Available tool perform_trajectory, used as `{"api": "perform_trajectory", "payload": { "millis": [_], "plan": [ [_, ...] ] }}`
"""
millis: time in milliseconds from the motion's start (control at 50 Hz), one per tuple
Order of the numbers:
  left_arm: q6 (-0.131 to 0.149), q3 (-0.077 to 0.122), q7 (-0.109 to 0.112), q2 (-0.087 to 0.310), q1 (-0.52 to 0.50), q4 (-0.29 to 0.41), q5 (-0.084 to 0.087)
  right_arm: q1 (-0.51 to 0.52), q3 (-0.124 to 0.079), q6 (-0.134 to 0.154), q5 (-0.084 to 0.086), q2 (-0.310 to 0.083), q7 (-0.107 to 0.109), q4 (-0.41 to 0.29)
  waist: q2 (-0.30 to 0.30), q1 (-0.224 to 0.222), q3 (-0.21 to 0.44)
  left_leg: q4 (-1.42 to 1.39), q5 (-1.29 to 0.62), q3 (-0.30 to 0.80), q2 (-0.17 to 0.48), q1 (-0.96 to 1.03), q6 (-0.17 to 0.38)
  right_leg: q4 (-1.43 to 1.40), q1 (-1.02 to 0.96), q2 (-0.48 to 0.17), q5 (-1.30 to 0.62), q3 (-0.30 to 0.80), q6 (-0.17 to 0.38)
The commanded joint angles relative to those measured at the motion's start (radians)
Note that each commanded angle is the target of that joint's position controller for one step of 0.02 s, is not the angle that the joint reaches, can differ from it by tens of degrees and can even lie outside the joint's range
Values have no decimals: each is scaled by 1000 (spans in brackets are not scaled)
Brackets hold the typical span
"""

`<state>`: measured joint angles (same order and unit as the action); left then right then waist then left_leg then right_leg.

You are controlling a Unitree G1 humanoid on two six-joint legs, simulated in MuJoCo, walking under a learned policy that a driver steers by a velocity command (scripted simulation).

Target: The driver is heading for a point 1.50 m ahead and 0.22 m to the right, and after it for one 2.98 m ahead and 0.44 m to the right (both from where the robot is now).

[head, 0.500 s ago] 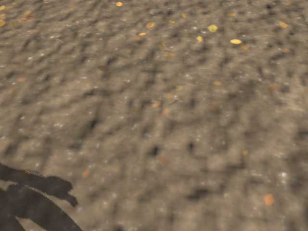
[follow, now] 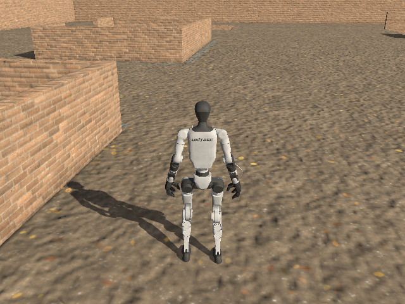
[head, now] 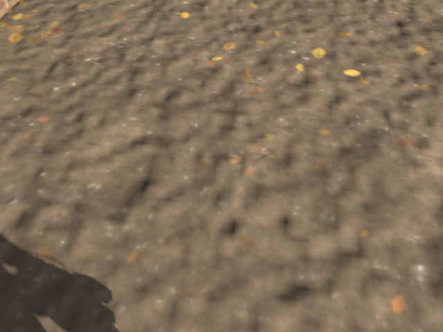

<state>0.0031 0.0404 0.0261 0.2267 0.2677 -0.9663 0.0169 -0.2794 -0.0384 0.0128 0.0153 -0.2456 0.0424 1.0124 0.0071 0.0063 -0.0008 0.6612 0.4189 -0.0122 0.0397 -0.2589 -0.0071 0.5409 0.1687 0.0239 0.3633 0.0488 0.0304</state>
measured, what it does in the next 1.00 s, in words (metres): walks ahead: right foot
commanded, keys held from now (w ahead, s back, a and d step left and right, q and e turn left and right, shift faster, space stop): w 1.00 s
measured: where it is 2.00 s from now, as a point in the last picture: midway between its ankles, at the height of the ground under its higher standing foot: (219, 186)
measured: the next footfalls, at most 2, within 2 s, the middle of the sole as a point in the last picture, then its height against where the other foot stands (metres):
right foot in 0.56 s outside the picture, level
left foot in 1.08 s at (188, 277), level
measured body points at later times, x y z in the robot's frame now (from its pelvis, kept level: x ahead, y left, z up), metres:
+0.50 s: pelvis +0.19 +0.02 +0.00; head +0.23 +0.03 +0.44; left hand +0.44 +0.22 -0.10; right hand +0.07 -0.22 -0.13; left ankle +0.01 +0.12 -0.73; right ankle +0.37 -0.11 -0.71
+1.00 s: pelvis +0.48 +0.00 +0.01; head +0.51 +0.01 +0.46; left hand +0.45 +0.27 -0.14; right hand +0.69 -0.23 -0.09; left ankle +0.68 +0.15 -0.70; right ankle +0.38 -0.10 -0.73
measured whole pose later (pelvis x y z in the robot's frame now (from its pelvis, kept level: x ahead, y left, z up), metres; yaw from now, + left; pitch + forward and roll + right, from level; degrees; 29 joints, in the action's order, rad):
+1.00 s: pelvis +0.48 +0.00 +0.01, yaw +0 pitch +1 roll -3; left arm 0.09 0.04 0.00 0.25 0.36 -1.03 0.02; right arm -0.04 -0.04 0.08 0.02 -0.25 -0.01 0.84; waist 0.04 -0.09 -0.02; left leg 0.57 -0.06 0.02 0.11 -0.63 0.01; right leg 0.20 -0.05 0.07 0.27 -0.05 0.04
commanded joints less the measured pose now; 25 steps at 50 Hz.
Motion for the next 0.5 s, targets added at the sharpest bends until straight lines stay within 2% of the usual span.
{"api": "perform_trajectory", "payload": {
  "millis": [20, 40, 60, 80, 100, 120, 140, 160, 180, 200, 220, 240, 280, 320, 360, 420, 460, 480, 500],
  "plan": [
    [37, 43, 2, 186, 4, 35, 10, 67, -9, 61, 19, -59, -24, -82, -212, -16, -187, 104, 83, 11, 6, -199, 69, -372, 106, -302, 413, 444, 212],
    [40, 40, 0, 174, -39, 46, 17, 29, -10, 76, 22, -60, -34, -71, -191, 17, -174, -2, 70, 8, 12, -134, 93, -341, 113, -282, 341, 389, 188],
    [38, 37, -2, 166, -106, 62, 25, -67, -15, 85, 20, -59, -40, -28, -155, 74, -144, -165, -48, -26, -10, 54, 105, -289, 189, -222, 257, 287, 146],
    [38, 30, -4, 139, -136, 74, 19, -161, -27, 87, 6, -75, -43, 22, -88, 104, -104, -213, -153, -14, -32, 226, 88, -164, 265, -142, 133, 178, 103],
    [46, 9, -7, 71, -155, 91, 6, -284, -47, 88, -4, -144, -42, 48, 130, 136, -44, -350, -34, 258, 140, 364, 129, 158, 381, -24, 39, 5, 28],
    [64, 14, -2, 75, -166, 134, 9, -363, -63, 97, -9, -242, -58, 57, 336, 138, -29, -501, 57, 679, 337, 434, 256, 404, 555, 59, 185, -25, -2],
    [79, 25, -6, 119, -140, 119, 24, -275, -38, 106, -16, -171, -59, 36, 197, 84, -78, -508, 100, 704, 368, 389, 277, 565, 620, -9, 179, 54, 12],
    [89, 25, -17, 118, -109, 100, 34, -206, -25, 111, -11, -122, -57, 11, 133, 52, -127, -503, 69, 585, 328, 364, 247, 612, 654, -54, 73, 60, 31],
    [96, 26, -21, 113, -99, 83, 31, -166, -22, 112, -10, -120, -59, -4, 101, 38, -126, -510, 12, 480, 281, 359, 211, 602, 658, -87, -18, 38, 44],
    [99, 33, -23, 125, -125, 84, 22, -151, -16, 109, -8, -108, -62, -10, 84, 37, -134, -517, -113, 396, 255, 363, 185, 565, 666, -112, -87, 23, 46],
    [99, 37, -29, 125, -143, 84, 12, -164, -4, 102, -13, -72, -61, -6, 92, 41, -118, -516, -251, 303, 214, 356, 161, 527, 629, -127, -135, 3, 42],
    [96, 35, -36, 106, -148, 82, 8, -194, 1, 95, -17, -57, -59, 3, 111, 45, -99, -510, -375, 243, 190, 359, 155, 501, 606, -124, -164, -22, 31],
    [89, 28, -45, 70, -193, 97, 3, -236, 3, 84, -18, -69, -48, 12, 97, 54, -88, -509, -524, 174, 172, 361, 165, 433, 607, -115, -209, -57, 4],
    [85, 15, -47, 45, -287, 134, 4, -231, 1, 75, -21, -94, -35, 3, 75, 64, -112, -534, -538, 134, 159, 306, 168, 292, 583, -101, -271, -76, -19],
    [87, 6, -52, 35, -365, 163, 7, -238, -2, 72, -21, -113, -26, 1, 87, 78, -130, -566, -502, 99, 145, 246, 166, 153, 510, -77, -353, -98, -26],
    [88, 1, -64, 51, -435, 192, 14, -270, -9, 74, -10, -123, -22, 17, 96, 81, -163, -589, -487, 83, 173, 245, 176, 48, 458, -61, -407, -102, -13],
    [93, 3, -72, 69, -456, 210, 16, -266, -16, 71, -2, -127, -21, 23, 95, 62, -166, -564, -547, 75, 203, 305, 168, 1, 450, -62, -395, -85, 15],
    [97, 8, -76, 84, -447, 212, 15, -256, -21, 68, -1, -134, -20, 21, 95, 43, -150, -530, -631, 66, 215, 340, 160, -15, 424, -54, -373, -85, 31],
    [99, 18, -77, 106, -411, 207, 13, -240, -26, 64, -3, -146, -20, 16, 107, 13, -111, -472, -793, 57, 222, 369, 150, -18, 362, -34, -345, -94, 49]
  ]
}}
